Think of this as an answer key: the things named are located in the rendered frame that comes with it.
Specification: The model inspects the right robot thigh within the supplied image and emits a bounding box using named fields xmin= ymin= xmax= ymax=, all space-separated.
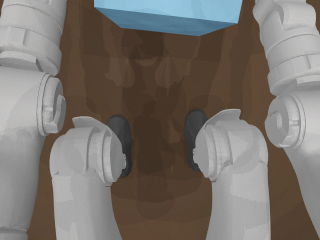
xmin=198 ymin=119 xmax=271 ymax=240

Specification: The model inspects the robot left upper arm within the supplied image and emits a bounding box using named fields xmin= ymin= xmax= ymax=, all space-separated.
xmin=0 ymin=66 xmax=66 ymax=240

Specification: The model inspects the left robot forearm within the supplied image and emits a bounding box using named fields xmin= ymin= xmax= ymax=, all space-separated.
xmin=0 ymin=0 xmax=67 ymax=76

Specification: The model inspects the robot right foot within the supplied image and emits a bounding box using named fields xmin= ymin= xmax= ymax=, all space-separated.
xmin=184 ymin=109 xmax=208 ymax=172

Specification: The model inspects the carton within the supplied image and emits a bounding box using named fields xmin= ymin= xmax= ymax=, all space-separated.
xmin=94 ymin=0 xmax=243 ymax=36

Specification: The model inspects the right robot forearm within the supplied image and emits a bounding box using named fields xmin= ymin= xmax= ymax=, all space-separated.
xmin=252 ymin=0 xmax=320 ymax=96

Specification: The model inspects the robot right upper arm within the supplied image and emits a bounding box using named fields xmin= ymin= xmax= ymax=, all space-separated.
xmin=264 ymin=89 xmax=320 ymax=239

